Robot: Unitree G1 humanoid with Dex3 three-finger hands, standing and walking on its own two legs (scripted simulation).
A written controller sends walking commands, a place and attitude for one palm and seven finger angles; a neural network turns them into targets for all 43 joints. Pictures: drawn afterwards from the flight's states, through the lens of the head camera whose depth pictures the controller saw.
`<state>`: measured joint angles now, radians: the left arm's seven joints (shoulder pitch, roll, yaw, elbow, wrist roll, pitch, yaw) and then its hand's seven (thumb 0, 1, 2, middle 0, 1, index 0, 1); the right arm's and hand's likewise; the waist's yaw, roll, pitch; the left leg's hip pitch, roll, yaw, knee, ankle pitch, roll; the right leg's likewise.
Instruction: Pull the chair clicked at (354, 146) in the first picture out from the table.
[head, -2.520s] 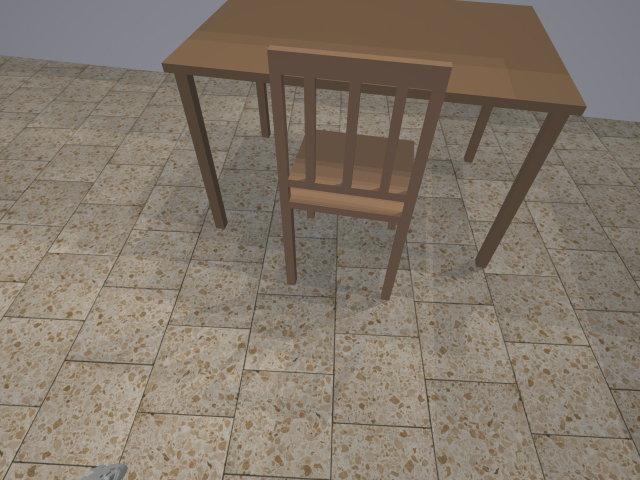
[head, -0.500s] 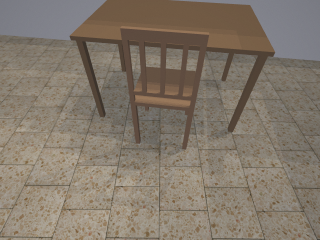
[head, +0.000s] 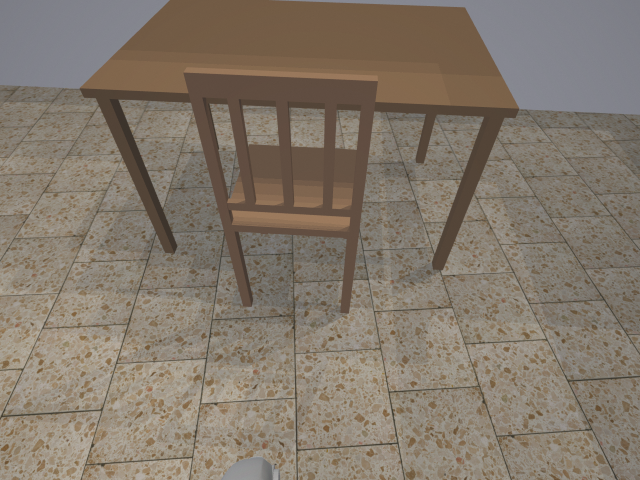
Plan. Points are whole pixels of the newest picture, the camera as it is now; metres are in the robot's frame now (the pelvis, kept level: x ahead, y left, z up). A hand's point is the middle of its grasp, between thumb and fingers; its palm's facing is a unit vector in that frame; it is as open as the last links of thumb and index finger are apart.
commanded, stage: take the last steps up to it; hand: left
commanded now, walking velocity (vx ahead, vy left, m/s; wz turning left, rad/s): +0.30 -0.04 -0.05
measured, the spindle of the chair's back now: (286, 157) +0.83 +0.14 -0.09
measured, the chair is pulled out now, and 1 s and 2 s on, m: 0.00 0.00 0.00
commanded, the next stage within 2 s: come to a stop and stand still in 0.82 s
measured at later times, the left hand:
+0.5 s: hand (194, 424) +0.23 +0.22 -0.17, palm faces -0.01 -0.99 -0.17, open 7.3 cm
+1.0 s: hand (238, 371) +0.33 +0.17 -0.20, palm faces +0.03 -0.99 -0.14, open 7.3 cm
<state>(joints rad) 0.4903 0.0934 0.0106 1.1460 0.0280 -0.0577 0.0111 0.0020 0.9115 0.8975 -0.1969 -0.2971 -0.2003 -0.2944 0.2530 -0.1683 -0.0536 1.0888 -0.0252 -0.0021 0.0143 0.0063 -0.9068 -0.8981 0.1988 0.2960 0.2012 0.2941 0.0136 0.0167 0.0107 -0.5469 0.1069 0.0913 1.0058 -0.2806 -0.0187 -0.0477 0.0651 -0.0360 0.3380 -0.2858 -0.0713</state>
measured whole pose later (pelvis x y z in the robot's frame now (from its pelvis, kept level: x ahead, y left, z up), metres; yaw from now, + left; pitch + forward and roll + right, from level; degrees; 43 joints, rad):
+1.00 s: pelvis +0.35 +0.01 -0.02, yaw -2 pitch -1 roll -2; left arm 0.33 0.17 0.04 1.12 0.02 -0.02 0.02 0.00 0.93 0.90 -0.20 -0.30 -0.20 -0.29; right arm 0.23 -0.16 -0.04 1.05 -0.03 -0.05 -0.01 0.01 -0.93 -0.90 0.20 0.30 0.20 0.29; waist 0.01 -0.03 0.04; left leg -0.35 0.06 0.14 0.63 -0.24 0.05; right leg -0.14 -0.02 -0.12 0.58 -0.41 0.01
